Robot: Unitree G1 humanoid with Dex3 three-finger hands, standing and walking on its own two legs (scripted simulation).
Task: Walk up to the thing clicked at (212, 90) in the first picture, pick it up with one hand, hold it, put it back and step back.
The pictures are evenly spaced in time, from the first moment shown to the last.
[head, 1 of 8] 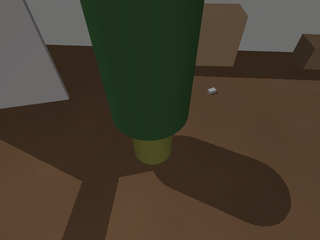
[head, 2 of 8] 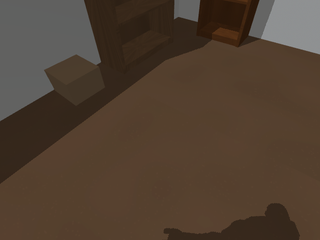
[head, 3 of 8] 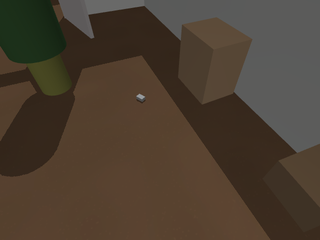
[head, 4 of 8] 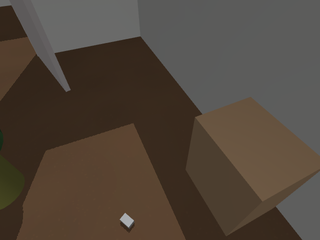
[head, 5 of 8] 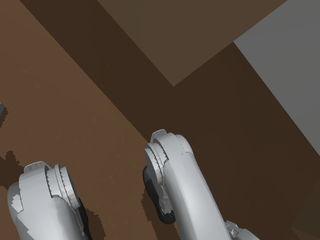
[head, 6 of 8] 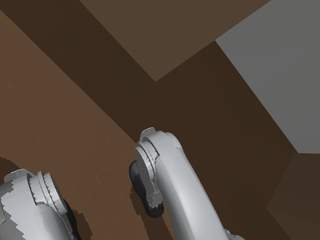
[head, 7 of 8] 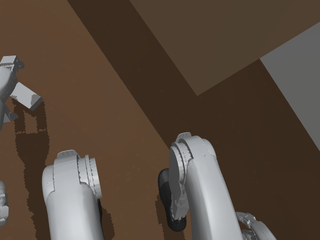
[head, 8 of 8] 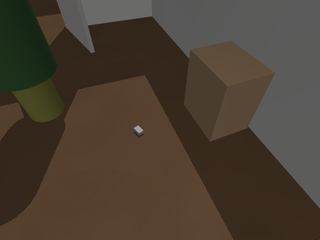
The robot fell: no
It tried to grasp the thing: yes
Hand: left
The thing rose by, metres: 0.67
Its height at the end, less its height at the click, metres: +0.00
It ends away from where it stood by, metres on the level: 0.01
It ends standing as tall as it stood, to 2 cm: yes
